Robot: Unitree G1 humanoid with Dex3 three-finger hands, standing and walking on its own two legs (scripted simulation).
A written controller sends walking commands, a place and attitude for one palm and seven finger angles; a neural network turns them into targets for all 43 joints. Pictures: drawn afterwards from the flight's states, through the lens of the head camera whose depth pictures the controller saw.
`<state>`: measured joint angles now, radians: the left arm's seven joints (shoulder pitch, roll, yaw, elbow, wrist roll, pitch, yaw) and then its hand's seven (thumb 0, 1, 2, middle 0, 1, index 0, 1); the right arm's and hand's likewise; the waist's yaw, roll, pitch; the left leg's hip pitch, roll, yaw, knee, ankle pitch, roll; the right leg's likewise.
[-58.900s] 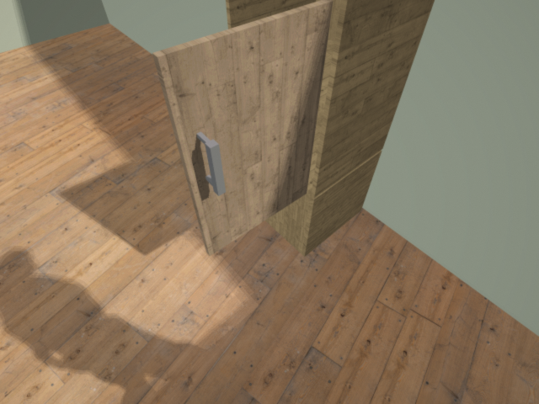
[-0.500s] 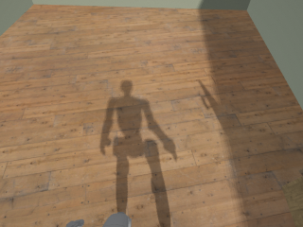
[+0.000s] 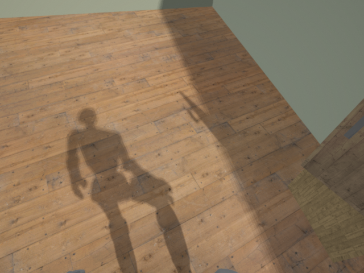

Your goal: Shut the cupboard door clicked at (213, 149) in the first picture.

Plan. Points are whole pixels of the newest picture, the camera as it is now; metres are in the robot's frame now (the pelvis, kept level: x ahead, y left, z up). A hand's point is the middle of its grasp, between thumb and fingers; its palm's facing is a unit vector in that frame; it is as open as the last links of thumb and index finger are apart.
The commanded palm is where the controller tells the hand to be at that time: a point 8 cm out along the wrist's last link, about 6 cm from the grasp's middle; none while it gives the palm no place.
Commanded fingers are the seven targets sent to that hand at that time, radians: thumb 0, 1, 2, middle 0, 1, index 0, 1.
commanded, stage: turn to face it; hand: left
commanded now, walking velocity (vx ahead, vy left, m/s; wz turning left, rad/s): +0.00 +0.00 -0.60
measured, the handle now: out of the picture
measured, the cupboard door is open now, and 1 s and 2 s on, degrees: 24 24 24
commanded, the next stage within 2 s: take the last steps up to it in 1.42 s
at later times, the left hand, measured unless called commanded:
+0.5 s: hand out of the picture +0.12 +0.13 -0.16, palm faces -0.22 -0.95 -0.21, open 7.4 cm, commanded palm none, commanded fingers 0.00 0.90 0.90 -0.20 -0.30 -0.20 -0.30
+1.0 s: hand (156, 239) +0.22 +0.08 -0.16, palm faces -0.54 -0.80 -0.28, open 7.4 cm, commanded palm none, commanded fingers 0.00 0.90 0.90 -0.20 -0.30 -0.20 -0.30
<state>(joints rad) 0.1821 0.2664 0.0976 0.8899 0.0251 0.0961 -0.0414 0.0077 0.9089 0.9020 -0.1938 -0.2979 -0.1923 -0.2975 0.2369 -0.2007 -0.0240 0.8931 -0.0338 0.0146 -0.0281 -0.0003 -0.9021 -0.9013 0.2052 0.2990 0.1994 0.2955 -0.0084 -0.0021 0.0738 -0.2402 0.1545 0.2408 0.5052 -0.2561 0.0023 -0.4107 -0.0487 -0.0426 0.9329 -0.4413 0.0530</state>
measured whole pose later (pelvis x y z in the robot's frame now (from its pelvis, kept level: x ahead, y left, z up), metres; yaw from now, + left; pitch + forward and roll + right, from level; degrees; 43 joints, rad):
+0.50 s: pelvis +0.01 -0.04 +0.00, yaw -15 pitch +2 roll +0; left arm 0.21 0.19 0.05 0.90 0.02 0.04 -0.01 0.01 0.90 0.90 -0.20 -0.30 -0.20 -0.30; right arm 0.15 -0.23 -0.05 0.89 -0.02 0.06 -0.02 0.00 -0.91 -0.90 0.20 0.30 0.19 0.29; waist 0.01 -0.01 0.06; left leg -0.44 0.05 0.01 0.85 -0.42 -0.09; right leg -0.27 0.07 0.09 0.48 -0.24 -0.04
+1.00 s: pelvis +0.01 -0.05 -0.02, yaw -34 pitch +1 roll +0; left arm 0.16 0.26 0.08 0.88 0.02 0.06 -0.04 0.01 0.91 0.90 -0.19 -0.30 -0.19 -0.30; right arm 0.26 -0.24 -0.04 0.91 -0.03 0.03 -0.02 0.00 -0.90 -0.90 0.21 0.30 0.20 0.30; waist -0.02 0.03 0.07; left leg -0.24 0.18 0.25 0.64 -0.37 -0.06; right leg -0.30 -0.03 -0.07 0.63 -0.32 0.01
